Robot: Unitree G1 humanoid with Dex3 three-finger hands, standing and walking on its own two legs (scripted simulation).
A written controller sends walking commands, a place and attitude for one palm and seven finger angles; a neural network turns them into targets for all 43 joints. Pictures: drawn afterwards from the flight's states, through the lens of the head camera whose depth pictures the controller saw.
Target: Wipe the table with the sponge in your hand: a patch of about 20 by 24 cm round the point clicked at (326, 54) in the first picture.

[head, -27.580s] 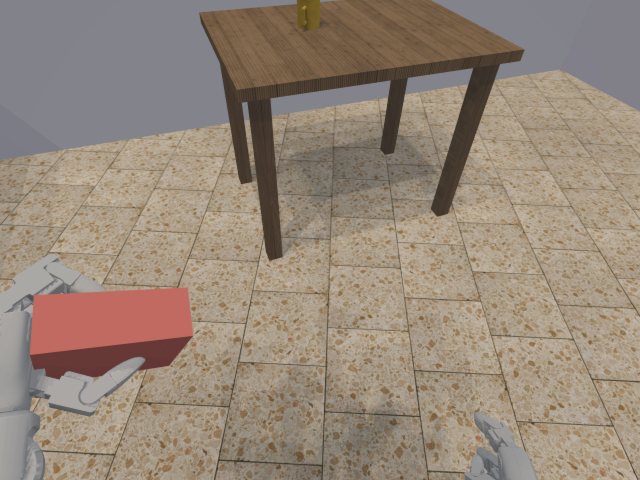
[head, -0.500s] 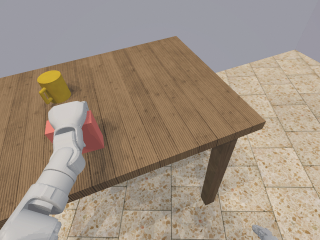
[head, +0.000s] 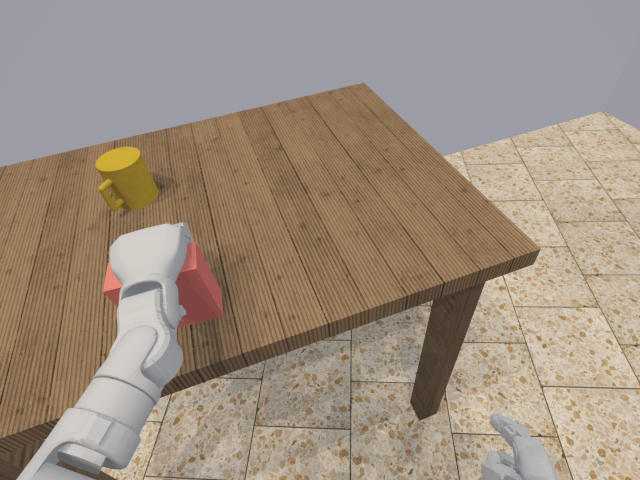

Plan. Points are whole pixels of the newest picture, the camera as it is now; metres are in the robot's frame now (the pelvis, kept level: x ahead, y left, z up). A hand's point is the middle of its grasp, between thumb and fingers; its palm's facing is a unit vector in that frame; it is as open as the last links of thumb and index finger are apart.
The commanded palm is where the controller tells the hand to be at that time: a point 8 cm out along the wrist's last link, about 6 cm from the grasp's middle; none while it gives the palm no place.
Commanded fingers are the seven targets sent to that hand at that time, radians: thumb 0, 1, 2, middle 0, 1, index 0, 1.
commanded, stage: slide back across to the middle lane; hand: left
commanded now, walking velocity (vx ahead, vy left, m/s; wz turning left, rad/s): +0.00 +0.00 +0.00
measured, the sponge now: (174, 298) +0.34 +0.25 +0.04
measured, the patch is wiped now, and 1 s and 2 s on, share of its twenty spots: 0.85 0.85 0.85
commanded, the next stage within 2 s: wipe forward along the middle lane in 0.58 s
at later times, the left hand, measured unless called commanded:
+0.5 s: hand (126, 304) +0.29 +0.29 +0.09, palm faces -0.01 -0.04 -1.00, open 9.4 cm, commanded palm +0.26 +0.30 +0.13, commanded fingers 0.00 0.10 1.30 -1.20 -1.60 -1.20 -1.60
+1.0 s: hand (100, 299) +0.30 +0.33 +0.09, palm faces -0.08 +0.00 -1.00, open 9.4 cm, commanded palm +0.29 +0.33 +0.12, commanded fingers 0.00 0.10 1.30 -1.20 -1.60 -1.20 -1.60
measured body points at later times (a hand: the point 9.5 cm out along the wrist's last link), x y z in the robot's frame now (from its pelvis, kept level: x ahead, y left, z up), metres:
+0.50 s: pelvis -0.01 -0.01 +0.00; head -0.02 -0.04 +0.45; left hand +0.29 +0.28 +0.14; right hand +0.20 -0.24 -0.10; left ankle -0.03 +0.12 -0.74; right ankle -0.04 -0.11 -0.74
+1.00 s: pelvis -0.03 -0.01 +0.00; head -0.02 -0.04 +0.45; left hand +0.30 +0.32 +0.14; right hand +0.13 -0.26 -0.12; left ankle -0.03 +0.12 -0.74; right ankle -0.04 -0.11 -0.74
